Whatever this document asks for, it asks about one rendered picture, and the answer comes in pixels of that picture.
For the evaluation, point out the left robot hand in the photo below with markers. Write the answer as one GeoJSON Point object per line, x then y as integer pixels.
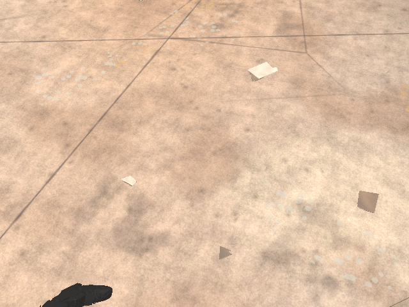
{"type": "Point", "coordinates": [79, 296]}

